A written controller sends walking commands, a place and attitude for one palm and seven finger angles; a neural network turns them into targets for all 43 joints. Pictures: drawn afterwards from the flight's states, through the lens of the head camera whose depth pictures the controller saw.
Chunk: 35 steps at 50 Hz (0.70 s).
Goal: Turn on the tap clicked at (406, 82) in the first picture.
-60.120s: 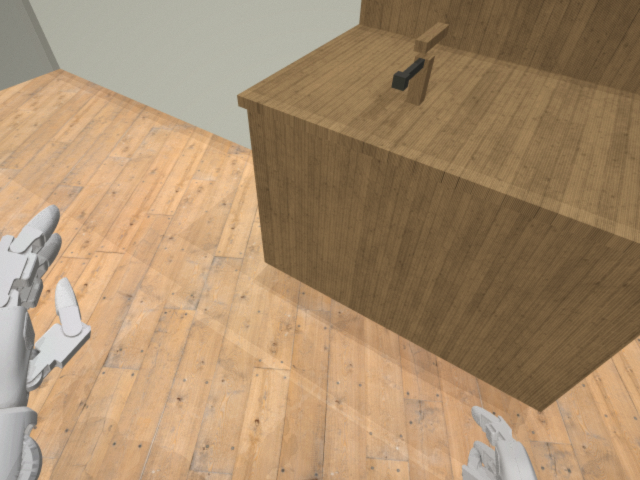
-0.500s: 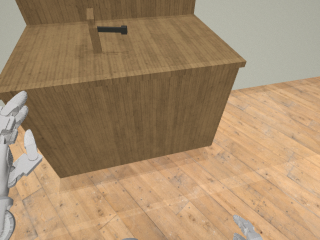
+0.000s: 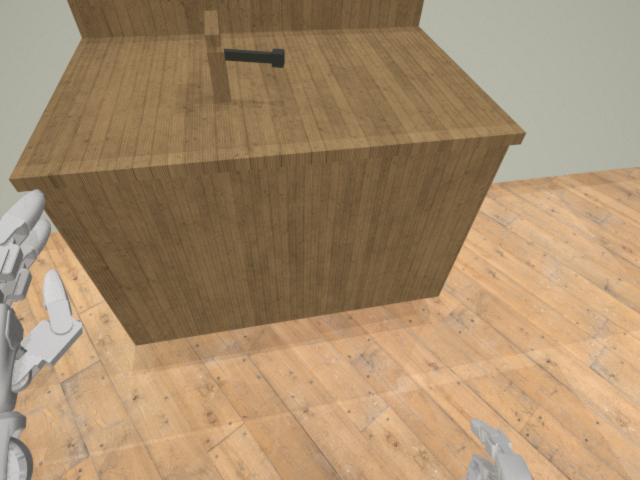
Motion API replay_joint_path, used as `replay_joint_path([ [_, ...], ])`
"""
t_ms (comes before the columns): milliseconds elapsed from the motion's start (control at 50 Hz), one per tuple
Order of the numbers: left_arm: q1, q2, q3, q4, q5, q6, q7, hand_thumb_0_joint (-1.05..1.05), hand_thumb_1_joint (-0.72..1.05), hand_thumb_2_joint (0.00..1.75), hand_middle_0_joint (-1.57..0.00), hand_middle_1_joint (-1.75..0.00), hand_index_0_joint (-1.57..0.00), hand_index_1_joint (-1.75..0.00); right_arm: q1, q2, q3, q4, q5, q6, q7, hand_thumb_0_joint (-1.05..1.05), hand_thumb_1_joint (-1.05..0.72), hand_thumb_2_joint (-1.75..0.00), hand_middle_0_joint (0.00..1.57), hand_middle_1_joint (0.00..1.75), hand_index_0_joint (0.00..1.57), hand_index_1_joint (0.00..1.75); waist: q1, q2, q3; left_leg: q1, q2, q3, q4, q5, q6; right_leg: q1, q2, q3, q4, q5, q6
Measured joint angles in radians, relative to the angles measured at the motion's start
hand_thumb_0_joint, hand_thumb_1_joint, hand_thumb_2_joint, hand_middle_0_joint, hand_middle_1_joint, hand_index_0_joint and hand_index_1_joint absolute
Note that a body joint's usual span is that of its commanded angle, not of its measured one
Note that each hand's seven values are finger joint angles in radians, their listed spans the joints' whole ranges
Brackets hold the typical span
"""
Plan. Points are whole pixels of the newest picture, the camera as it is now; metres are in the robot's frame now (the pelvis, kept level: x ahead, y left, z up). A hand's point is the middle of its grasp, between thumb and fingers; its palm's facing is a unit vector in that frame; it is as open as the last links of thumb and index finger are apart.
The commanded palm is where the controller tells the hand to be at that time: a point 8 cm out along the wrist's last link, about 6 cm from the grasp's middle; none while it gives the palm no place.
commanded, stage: stand and check the lever's angle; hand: left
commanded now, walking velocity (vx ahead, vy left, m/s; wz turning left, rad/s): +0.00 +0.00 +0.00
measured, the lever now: (278, 58) +0.89 +0.15 +0.12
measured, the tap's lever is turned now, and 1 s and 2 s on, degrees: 75 75 75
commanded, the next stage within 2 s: stand and wait in 0.02 s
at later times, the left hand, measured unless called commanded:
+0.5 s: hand (80, 281) +0.25 +0.25 +0.17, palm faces +0.36 -0.86 -0.35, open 7.4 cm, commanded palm +0.20 +0.29 +0.19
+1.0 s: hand (79, 286) +0.25 +0.25 +0.17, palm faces +0.36 -0.87 -0.35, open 7.4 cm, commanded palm +0.20 +0.30 +0.19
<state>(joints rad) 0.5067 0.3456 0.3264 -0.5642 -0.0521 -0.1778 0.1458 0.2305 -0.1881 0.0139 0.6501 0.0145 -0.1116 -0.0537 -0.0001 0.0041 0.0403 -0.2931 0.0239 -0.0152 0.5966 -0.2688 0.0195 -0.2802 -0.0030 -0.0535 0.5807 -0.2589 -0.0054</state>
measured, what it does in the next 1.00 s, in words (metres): stands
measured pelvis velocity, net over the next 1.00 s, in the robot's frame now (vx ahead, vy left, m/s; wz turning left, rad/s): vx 0.03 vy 0.02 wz -0.03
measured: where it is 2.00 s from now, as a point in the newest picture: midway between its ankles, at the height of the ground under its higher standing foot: outside the picture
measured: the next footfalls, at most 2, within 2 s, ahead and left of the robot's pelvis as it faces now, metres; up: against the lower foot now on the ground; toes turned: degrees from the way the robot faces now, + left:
none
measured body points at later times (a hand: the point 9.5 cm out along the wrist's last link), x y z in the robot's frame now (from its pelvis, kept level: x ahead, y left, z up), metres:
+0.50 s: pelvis +0.03 +0.02 +0.01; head +0.05 +0.03 +0.46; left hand +0.23 +0.30 +0.19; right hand +0.22 -0.22 -0.05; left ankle +0.04 +0.12 -0.73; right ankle +0.03 -0.12 -0.73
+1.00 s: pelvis +0.03 +0.02 +0.02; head +0.04 +0.03 +0.46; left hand +0.23 +0.30 +0.18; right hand +0.20 -0.21 -0.07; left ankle +0.04 +0.12 -0.73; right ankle +0.03 -0.12 -0.73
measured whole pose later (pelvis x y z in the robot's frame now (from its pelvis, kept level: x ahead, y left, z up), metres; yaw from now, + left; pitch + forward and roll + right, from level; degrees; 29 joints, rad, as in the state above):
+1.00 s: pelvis +0.03 +0.02 +0.02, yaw -2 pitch -1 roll -1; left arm 0.48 0.34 0.31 -0.47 -0.06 -0.16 0.15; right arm 0.17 -0.19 0.01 0.62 0.01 -0.08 -0.07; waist 0.01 0.00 0.03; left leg -0.21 0.01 0.03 0.47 -0.25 0.03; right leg -0.18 -0.02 -0.01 0.39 -0.20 0.03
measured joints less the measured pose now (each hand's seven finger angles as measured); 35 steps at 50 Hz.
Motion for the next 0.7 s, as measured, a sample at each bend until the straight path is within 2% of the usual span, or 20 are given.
replay_joint_path([
  [40,-0.023,0.002,0.002,0.026,0.003,-0.002,0.006,0.01,0.89,0.9,-0.21,-0.3,-0.21,-0.3,-0.013,0.005,-0.004,0.001,0.005,-0.002,-0.012,0.01,-0.9,-0.9,0.2,0.3,0.2,0.3,0.015,-0.007,0.01,0.014,-0.012,0.013,-0.001,0.013,-0.013,0.011,-0.011,0.016,0.003,-0.009,0.008],
  [80,-0.038,0.002,0.007,0.063,0.009,0.002,0.008,0.01,0.89,0.9,-0.21,-0.3,-0.21,-0.3,-0.021,0.01,-0.001,-0.002,0.007,-0.005,-0.015,0.01,-0.9,-0.9,0.2,0.3,0.2,0.3,0.019,-0.003,0.003,0.029,-0.016,0.016,-0.024,0.007,-0.013,0.03,-0.013,0.022,-0.031,0.006,0.014],
  [240,-0.057,-0.018,-0.008,0.086,0.004,0.012,0.005,0.02,0.89,0.9,-0.21,-0.3,-0.2,-0.3,-0.072,0.011,0.007,-0.029,-0.003,-0.012,0.0,0.01,-0.9,-0.9,0.21,0.3,0.2,0.3,0.015,-0.008,0.007,0.057,-0.008,0.024,-0.076,0.01,-0.009,0.071,-0.004,0.028,-0.12,0.034,0.017],
  [340,-0.037,-0.003,-0.02,0.062,0.002,0.011,0.0,0.02,0.89,0.9,-0.21,-0.3,-0.2,-0.3,-0.088,0.002,-0.002,-0.054,0.001,0.004,-0.002,0.01,-0.9,-0.9,0.21,0.3,0.2,0.3,0.007,-0.021,0.014,0.075,-0.014,0.031,-0.097,0.009,-0.004,0.087,-0.01,0.035,-0.138,0.033,0.024],
  [460,-0.028,0.016,-0.002,0.054,-0.003,0.006,0.002,0.02,0.89,0.9,-0.21,-0.3,-0.21,-0.3,-0.086,-0.005,-0.009,-0.065,0.004,0.022,-0.005,0.01,-0.9,-0.9,0.2,0.3,0.2,0.3,0.01,-0.024,0.016,0.083,-0.017,0.035,-0.11,0.01,-0.001,0.094,-0.012,0.039,-0.154,0.036,0.028],
  [700,-0.033,-0.006,-0.019,0.087,-0.003,0.015,0.006,0.02,0.89,0.9,-0.21,-0.3,-0.2,-0.3,-0.061,-0.001,-0.001,-0.045,0.001,0.037,-0.009,0.01,-0.9,-0.9,0.2,0.3,0.2,0.3,0.01,-0.011,0.002,0.081,-0.016,0.036,-0.117,0.013,0.002,0.099,-0.011,0.039,-0.176,0.048,0.031],
])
